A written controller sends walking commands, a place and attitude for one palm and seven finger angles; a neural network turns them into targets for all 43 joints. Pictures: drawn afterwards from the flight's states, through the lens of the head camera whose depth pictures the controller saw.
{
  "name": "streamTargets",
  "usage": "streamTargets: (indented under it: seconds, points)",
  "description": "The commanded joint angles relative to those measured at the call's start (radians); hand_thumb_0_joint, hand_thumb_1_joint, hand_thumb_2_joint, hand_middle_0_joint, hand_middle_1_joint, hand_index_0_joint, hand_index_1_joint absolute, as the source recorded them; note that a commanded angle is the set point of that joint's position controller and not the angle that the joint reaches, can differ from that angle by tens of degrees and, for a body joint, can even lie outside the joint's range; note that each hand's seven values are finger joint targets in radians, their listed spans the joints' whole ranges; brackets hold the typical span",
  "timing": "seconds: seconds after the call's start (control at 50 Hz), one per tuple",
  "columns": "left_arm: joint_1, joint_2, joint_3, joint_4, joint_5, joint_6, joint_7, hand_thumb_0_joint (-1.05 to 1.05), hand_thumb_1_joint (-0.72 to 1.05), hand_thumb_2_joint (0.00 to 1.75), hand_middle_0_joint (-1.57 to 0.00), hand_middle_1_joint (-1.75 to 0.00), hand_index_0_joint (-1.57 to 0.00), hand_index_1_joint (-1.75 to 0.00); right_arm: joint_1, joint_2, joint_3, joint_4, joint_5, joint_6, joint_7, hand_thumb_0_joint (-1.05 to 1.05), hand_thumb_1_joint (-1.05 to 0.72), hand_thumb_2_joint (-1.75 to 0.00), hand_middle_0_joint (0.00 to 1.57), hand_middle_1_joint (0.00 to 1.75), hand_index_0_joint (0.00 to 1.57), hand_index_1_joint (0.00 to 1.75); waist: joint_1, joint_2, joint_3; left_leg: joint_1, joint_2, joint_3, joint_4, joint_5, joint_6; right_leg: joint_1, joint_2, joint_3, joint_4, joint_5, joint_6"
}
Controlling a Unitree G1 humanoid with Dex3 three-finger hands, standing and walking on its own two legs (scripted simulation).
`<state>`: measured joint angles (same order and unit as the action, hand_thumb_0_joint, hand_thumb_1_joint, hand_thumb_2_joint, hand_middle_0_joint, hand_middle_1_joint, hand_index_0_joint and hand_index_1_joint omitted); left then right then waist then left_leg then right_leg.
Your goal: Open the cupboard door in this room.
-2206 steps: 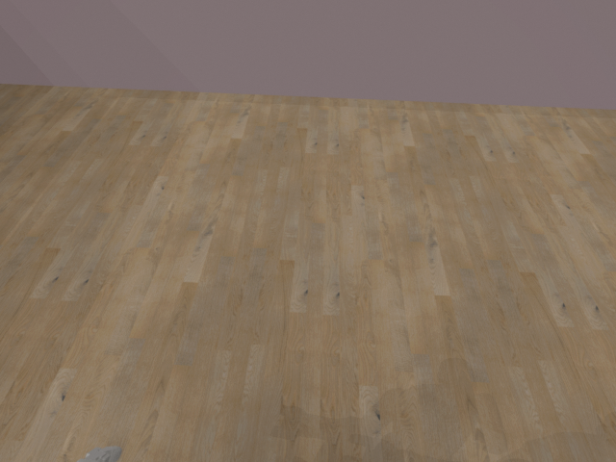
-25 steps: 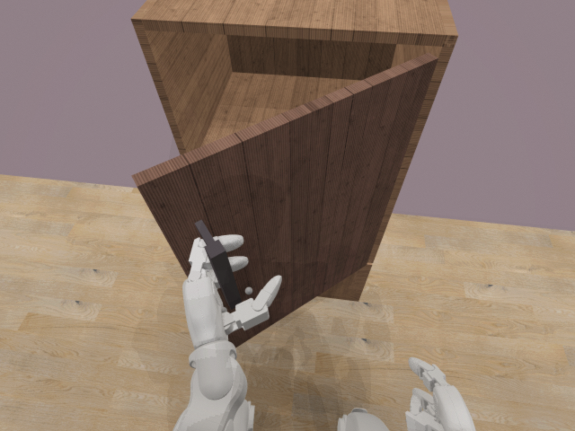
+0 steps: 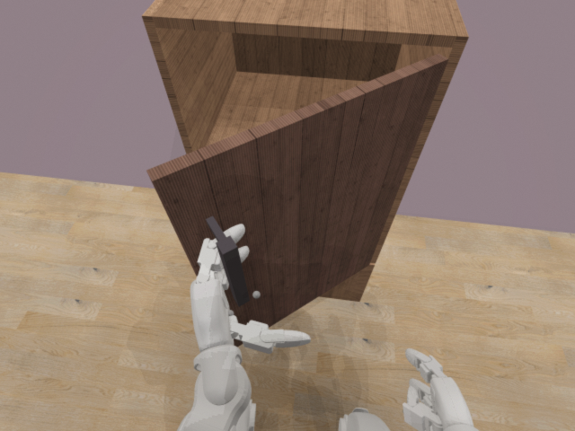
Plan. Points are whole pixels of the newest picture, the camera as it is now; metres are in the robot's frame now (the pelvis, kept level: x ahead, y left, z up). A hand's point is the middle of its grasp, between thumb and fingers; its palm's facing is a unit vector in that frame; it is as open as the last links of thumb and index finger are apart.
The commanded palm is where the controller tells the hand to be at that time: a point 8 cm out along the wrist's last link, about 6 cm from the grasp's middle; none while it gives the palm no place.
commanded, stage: slide the hand sideways off the handle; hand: left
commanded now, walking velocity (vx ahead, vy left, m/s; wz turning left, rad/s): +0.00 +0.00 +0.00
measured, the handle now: (228, 264) +0.33 +0.11 +0.04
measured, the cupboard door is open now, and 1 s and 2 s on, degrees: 40 44 43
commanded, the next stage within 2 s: draw the hand back to the body in 1.26 s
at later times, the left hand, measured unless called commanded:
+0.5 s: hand (252, 327) +0.24 +0.06 +0.05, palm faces -0.17 -0.98 +0.01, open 16.2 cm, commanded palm +0.22 +0.12 +0.04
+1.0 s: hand (213, 355) +0.21 +0.11 +0.04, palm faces -0.15 -0.99 -0.03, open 16.1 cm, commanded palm +0.19 +0.18 +0.04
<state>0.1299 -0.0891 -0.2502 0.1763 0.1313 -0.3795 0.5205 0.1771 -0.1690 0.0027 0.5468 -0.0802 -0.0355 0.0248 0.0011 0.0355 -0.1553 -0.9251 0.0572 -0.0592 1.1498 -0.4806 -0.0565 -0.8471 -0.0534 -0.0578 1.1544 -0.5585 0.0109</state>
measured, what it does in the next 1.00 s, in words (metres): stands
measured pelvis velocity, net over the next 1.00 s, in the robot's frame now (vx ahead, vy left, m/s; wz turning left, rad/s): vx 0.00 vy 0.00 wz -0.01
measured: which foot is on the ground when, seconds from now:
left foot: down 0.00-1.00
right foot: down 0.00-1.00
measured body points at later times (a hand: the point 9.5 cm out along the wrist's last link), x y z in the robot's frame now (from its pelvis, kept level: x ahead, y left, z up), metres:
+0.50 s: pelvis -0.01 +0.02 -0.01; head +0.05 +0.02 +0.44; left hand +0.25 +0.12 +0.05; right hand +0.17 -0.20 -0.09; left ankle +0.04 +0.15 -0.65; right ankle +0.00 -0.13 -0.65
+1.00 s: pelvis +0.00 +0.00 -0.02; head +0.06 +0.00 +0.43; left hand +0.21 +0.16 +0.05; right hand +0.19 -0.22 -0.09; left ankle +0.04 +0.15 -0.65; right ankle +0.00 -0.13 -0.65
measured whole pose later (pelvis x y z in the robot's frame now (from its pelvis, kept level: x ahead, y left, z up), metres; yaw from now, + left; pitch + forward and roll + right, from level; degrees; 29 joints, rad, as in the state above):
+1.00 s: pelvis +0.00 +0.00 -0.02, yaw -1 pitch +15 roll -2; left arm 0.47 0.15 -0.11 -0.19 -0.10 -0.36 -0.11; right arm 0.23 -0.21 0.01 0.39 -0.01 -0.02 -0.01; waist -0.01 0.04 -0.15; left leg -0.99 0.06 -0.06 1.26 -0.54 -0.05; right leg -0.91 -0.05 -0.05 1.26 -0.61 0.02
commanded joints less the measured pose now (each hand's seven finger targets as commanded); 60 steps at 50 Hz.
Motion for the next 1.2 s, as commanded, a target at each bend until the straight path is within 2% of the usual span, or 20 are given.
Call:
streamTargets:
  seconds: [0.0, 0.04, 0.06, 0.08, 0.1, 0.14, 0.16, 0.18, 0.2, 0.24, 0.26, 0.36, 0.46, 0.54, 0.74, 0.94, 0.98, 1.06, 1.1, 1.18]
  points:
    - [-0.215, -0.120, -0.048, -0.204, 0.021, -0.041, 0.029, 0.00, -0.50, 0.30, -0.15, -0.30, -0.15, -0.30, -0.060, -0.095, -0.036, -0.147, 0.006, -0.050, -0.008, 0.00, -0.90, -0.90, 0.20, 0.30, 0.20, 0.30, -0.040, -0.088, -0.239, 0.198, -0.059, 0.036, -0.147, 0.129, 0.055, 0.076, 0.054, -0.019, -0.197, 0.210, -0.036]
    - [-0.209, -0.125, -0.053, -0.208, 0.024, -0.036, 0.034, 0.00, -0.50, 0.30, -0.15, -0.30, -0.15, -0.30, -0.058, -0.094, -0.037, -0.148, 0.006, -0.051, -0.007, 0.00, -0.90, -0.90, 0.20, 0.30, 0.20, 0.30, -0.034, -0.087, -0.253, 0.201, -0.060, 0.034, -0.149, 0.133, 0.054, 0.085, 0.055, -0.020, -0.194, 0.212, -0.038]
    - [-0.230, 0.005, -0.228, -0.210, 0.132, -0.069, -0.170, 0.00, -0.50, 0.30, -0.15, -0.30, -0.15, -0.30, -0.002, -0.133, -0.035, -0.123, 0.011, -0.049, -0.003, 0.00, -0.90, -0.90, 0.20, 0.30, 0.20, 0.30, -0.129, -0.110, -0.193, 0.205, -0.059, 0.036, -0.114, 0.145, 0.076, 0.021, 0.047, 0.005, -0.185, 0.272, -0.037]
    - [-0.264, 0.066, -0.161, -0.295, 0.090, -0.104, -0.287, 0.00, -0.50, 0.30, -0.15, -0.30, -0.15, -0.30, 0.001, -0.126, -0.049, -0.155, 0.020, -0.044, -0.008, 0.00, -0.90, -0.90, 0.20, 0.30, 0.20, 0.30, -0.085, -0.058, -0.281, 0.219, -0.061, 0.037, -0.108, 0.165, 0.078, 0.059, 0.038, 0.015, -0.172, 0.303, -0.046]
    - [-0.256, 0.087, -0.161, -0.325, 0.062, -0.117, -0.375, 0.00, -0.50, 0.30, -0.15, -0.30, -0.15, -0.30, -0.004, -0.127, -0.046, -0.168, 0.027, -0.045, -0.013, 0.00, -0.90, -0.90, 0.20, 0.30, 0.20, 0.30, -0.074, -0.019, -0.319, 0.241, -0.066, 0.041, -0.105, 0.174, 0.081, 0.075, 0.035, 0.022, -0.163, 0.316, -0.050]
    - [-0.193, 0.088, -0.176, -0.322, -0.019, -0.110, -0.531, 0.00, -0.50, 0.30, -0.15, -0.30, -0.15, -0.30, -0.010, -0.130, -0.040, -0.199, 0.052, -0.052, -0.023, 0.00, -0.90, -0.90, 0.20, 0.30, 0.20, 0.30, -0.089, -0.035, -0.261, 0.238, -0.065, 0.031, -0.114, 0.147, 0.082, 0.054, 0.036, 0.014, -0.169, 0.279, -0.048]
    - [-0.187, 0.063, -0.173, -0.347, -0.081, -0.094, -0.578, 0.00, -0.50, 0.30, -0.15, -0.30, -0.15, -0.30, -0.010, -0.127, -0.036, -0.223, 0.065, -0.057, -0.025, 0.00, -0.90, -0.90, 0.20, 0.30, 0.20, 0.30, -0.084, -0.010, -0.263, 0.250, -0.065, 0.024, -0.127, 0.137, 0.082, 0.061, 0.039, 0.011, -0.171, 0.257, -0.050]
    - [-0.143, 0.053, -0.146, -0.337, -0.137, -0.073, -0.599, 0.00, -0.50, 0.30, -0.15, -0.30, -0.15, -0.30, -0.016, -0.127, -0.032, -0.236, 0.073, -0.063, -0.029, 0.00, -0.90, -0.90, 0.20, 0.30, 0.20, 0.30, -0.080, -0.031, -0.233, 0.238, -0.064, 0.022, -0.137, 0.105, 0.078, 0.055, 0.044, 0.001, -0.181, 0.221, -0.044]
    - [-0.143, 0.054, -0.116, -0.338, -0.173, -0.055, -0.598, 0.00, -0.50, 0.30, -0.15, -0.30, -0.15, -0.30, -0.019, -0.133, -0.029, -0.243, 0.080, -0.064, -0.034, 0.00, -0.90, -0.90, 0.20, 0.30, 0.20, 0.30, -0.078, -0.067, -0.205, 0.218, -0.063, 0.017, -0.144, 0.067, 0.076, 0.047, 0.046, -0.004, -0.191, 0.174, -0.040]
    - [-0.128, 0.060, -0.069, -0.345, -0.193, -0.030, -0.562, 0.00, -0.50, 0.30, -0.15, -0.30, -0.15, -0.30, -0.025, -0.138, -0.030, -0.253, 0.082, -0.067, -0.037, 0.00, -0.90, -0.90, 0.20, 0.30, 0.20, 0.30, -0.067, -0.084, -0.188, 0.203, -0.062, 0.009, -0.153, 0.029, 0.072, 0.025, 0.049, -0.017, -0.181, 0.124, -0.038]
    - [-0.104, 0.070, -0.049, -0.350, -0.188, -0.023, -0.536, 0.00, -0.50, 0.30, -0.15, -0.30, -0.15, -0.30, -0.028, -0.137, -0.029, -0.262, 0.080, -0.068, -0.035, 0.00, -0.90, -0.90, 0.20, 0.30, 0.20, 0.30, -0.049, -0.074, -0.191, 0.197, -0.063, 0.005, -0.158, 0.037, 0.070, 0.031, 0.050, -0.020, -0.169, 0.125, -0.041]
    - [-0.008, 0.104, -0.016, -0.377, -0.122, -0.018, -0.455, 0.00, -0.50, 0.30, -0.15, -0.30, -0.15, -0.30, -0.014, -0.137, -0.035, -0.283, 0.066, -0.057, -0.019, 0.00, -0.90, -0.90, 0.20, 0.30, 0.20, 0.30, -0.033, -0.083, -0.209, 0.186, -0.059, 0.003, -0.151, 0.067, 0.064, 0.023, 0.050, -0.022, -0.137, 0.145, -0.046]
    - [0.073, 0.142, 0.012, -0.427, -0.108, -0.015, -0.457, 0.00, -0.50, 0.30, -0.15, -0.30, -0.15, -0.30, -0.017, -0.136, -0.035, -0.311, 0.065, -0.036, -0.015, 0.00, -0.90, -0.90, 0.20, 0.30, 0.20, 0.30, -0.012, -0.056, -0.208, 0.174, -0.059, 0.014, -0.152, 0.055, 0.062, 0.030, 0.053, -0.014, -0.131, 0.134, -0.050]
    - [0.108, 0.160, 0.026, -0.485, -0.125, -0.009, -0.467, 0.00, -0.50, 0.30, -0.15, -0.30, -0.15, -0.30, -0.010, -0.133, -0.032, -0.325, 0.066, -0.025, -0.016, 0.00, -0.90, -0.90, 0.20, 0.30, 0.20, 0.30, -0.022, -0.045, -0.197, 0.171, -0.060, 0.021, -0.142, 0.063, 0.062, 0.035, 0.055, -0.014, -0.135, 0.148, -0.045]
    - [0.240, 0.217, 0.098, -0.556, -0.188, -0.044, -0.539, 0.00, -0.50, 0.30, -0.15, -0.30, -0.15, -0.30, 0.006, -0.140, -0.038, -0.325, 0.070, -0.038, -0.028, 0.00, -0.90, -0.90, 0.20, 0.30, 0.20, 0.30, -0.028, -0.039, -0.197, 0.148, -0.062, 0.028, -0.096, 0.093, 0.063, 0.025, 0.062, -0.012, -0.117, 0.182, -0.039]
    - [0.328, 0.300, 0.239, -0.570, -0.266, -0.042, -0.622, 0.00, -0.50, 0.30, -0.15, -0.30, -0.15, -0.30, 0.007, -0.145, -0.052, -0.319, 0.081, -0.044, -0.052, 0.00, -0.90, -0.90, 0.20, 0.30, 0.20, 0.30, -0.014, -0.066, -0.200, 0.092, -0.068, 0.050, -0.046, 0.113, 0.065, 0.060, 0.066, 0.013, -0.119, 0.207, -0.031]
    - [0.376, 0.307, 0.265, -0.564, -0.285, -0.042, -0.639, 0.00, -0.50, 0.30, -0.15, -0.30, -0.15, -0.30, 0.003, -0.142, -0.054, -0.319, 0.084, -0.046, -0.055, 0.00, -0.90, -0.90, 0.20, 0.30, 0.20, 0.30, 0.001, -0.046, -0.212, 0.088, -0.071, 0.057, -0.040, 0.137, 0.064, 0.084, 0.065, 0.019, -0.113, 0.235, -0.033]
    - [0.401, 0.332, 0.311, -0.571, -0.320, -0.045, -0.673, 0.00, -0.50, 0.30, -0.15, -0.30, -0.15, -0.30, -0.004, -0.141, -0.061, -0.315, 0.091, -0.048, -0.062, 0.00, -0.90, -0.90, 0.20, 0.30, 0.20, 0.30, 0.005, -0.057, -0.206, 0.071, -0.070, 0.060, -0.029, 0.147, 0.064, 0.094, 0.066, 0.028, -0.116, 0.243, -0.030]
    - [0.389, 0.348, 0.335, -0.550, -0.331, -0.045, -0.688, 0.00, -0.50, 0.30, -0.15, -0.30, -0.15, -0.30, -0.002, -0.143, -0.063, -0.306, 0.092, -0.048, -0.068, 0.00, -0.90, -0.90, 0.20, 0.30, 0.20, 0.30, -0.006, -0.076, -0.179, 0.051, -0.070, 0.063, -0.017, 0.127, 0.063, 0.079, 0.062, 0.042, -0.130, 0.213, -0.024]
    - [0.396, 0.386, 0.394, -0.547, -0.360, -0.058, -0.722, 0.00, -0.50, 0.30, -0.15, -0.30, -0.15, -0.30, -0.008, -0.147, -0.067, -0.296, 0.096, -0.057, -0.080, 0.00, -0.90, -0.90, 0.20, 0.30, 0.20, 0.30, 0.004, -0.055, -0.185, 0.041, -0.069, 0.065, -0.005, 0.126, 0.062, 0.076, 0.062, 0.054, -0.128, 0.195, -0.026]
